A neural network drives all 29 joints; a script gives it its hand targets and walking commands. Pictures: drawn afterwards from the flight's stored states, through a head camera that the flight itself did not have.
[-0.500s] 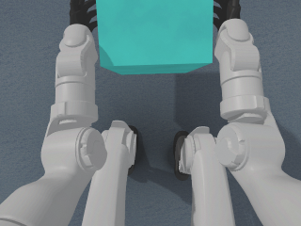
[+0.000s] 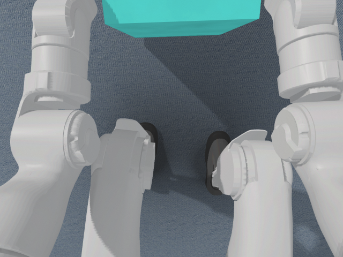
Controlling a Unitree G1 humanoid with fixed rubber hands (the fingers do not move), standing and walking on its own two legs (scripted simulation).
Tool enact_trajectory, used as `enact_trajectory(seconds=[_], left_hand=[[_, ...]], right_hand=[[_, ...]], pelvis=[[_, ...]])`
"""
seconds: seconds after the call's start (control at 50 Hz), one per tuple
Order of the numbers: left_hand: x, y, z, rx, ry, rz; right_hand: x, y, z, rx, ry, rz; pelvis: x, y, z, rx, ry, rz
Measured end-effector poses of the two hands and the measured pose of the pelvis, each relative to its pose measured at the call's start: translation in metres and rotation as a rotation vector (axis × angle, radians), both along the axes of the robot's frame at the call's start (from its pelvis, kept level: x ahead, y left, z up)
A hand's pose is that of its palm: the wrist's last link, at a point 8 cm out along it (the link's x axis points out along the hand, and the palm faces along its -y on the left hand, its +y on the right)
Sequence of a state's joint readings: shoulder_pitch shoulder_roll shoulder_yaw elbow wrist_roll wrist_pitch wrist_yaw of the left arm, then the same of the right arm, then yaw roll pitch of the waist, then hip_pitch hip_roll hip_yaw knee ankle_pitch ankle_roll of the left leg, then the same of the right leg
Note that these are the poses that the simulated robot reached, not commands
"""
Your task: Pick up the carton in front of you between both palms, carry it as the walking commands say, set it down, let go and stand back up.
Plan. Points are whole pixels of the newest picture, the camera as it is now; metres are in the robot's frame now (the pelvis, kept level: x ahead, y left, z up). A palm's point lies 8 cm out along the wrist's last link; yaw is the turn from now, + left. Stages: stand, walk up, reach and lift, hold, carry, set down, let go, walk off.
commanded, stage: set down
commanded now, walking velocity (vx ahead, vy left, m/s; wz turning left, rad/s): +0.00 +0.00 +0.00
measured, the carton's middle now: out of the picture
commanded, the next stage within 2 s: none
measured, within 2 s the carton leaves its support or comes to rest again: rests again in 0.20 s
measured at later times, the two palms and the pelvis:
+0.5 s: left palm out of the picture +0.53 +0.20 -0.19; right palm out of the picture +0.57 -0.10 -0.18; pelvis -0.02 +0.00 -0.02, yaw +0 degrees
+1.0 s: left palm out of the picture +0.53 +0.21 -0.19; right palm out of the picture +0.57 -0.11 -0.19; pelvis -0.01 -0.01 -0.02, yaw +1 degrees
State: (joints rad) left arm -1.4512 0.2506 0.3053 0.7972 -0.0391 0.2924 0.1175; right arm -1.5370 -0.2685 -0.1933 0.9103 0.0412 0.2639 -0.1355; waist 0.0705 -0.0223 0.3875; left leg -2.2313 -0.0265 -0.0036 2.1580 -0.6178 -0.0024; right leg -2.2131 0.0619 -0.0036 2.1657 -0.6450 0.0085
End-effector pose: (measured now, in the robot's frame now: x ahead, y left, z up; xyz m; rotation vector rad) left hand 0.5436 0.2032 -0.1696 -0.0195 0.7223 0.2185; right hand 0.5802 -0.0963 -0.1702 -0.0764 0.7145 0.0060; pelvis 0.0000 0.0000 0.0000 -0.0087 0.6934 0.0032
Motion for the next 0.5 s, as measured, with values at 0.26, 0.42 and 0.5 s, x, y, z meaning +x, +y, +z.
enact_trajectory(seconds=[0.26, 0.42, 0.5], left_hand=[[-0.010, -0.002, -0.011, -0.005, 0.027, -0.033], [-0.011, 0.001, -0.015, -0.018, 0.017, -0.046], [-0.012, 0.002, -0.016, -0.031, 0.010, -0.054]], right_hand=[[-0.009, -0.005, -0.010, 0.002, 0.027, 0.008], [-0.010, -0.005, -0.012, 0.024, 0.021, 0.023], [-0.011, -0.006, -0.013, 0.036, 0.017, 0.032]], pelvis=[[-0.008, -0.003, -0.014, 0.012, -0.048, -0.003], [-0.016, -0.002, -0.020, 0.015, -0.102, -0.009], [-0.018, -0.002, -0.022, 0.017, -0.123, -0.009]])
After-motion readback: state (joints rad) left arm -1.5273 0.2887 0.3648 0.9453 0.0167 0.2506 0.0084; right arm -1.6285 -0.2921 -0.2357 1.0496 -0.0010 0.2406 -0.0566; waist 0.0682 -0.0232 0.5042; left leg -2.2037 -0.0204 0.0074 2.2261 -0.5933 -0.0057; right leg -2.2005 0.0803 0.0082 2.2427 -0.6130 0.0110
